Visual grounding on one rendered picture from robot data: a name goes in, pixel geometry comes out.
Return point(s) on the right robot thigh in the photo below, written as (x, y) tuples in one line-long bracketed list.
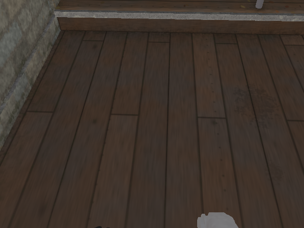
[(216, 220)]

